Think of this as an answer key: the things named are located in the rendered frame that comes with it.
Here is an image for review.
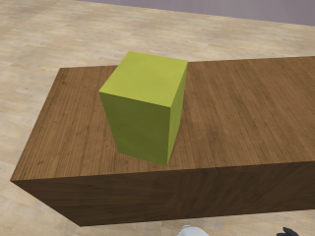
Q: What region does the robot right thigh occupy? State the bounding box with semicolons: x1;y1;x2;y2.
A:
176;226;209;236

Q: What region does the pedestal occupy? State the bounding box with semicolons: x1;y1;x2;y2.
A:
10;56;315;227

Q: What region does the carton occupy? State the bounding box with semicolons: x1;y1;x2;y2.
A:
98;51;188;166

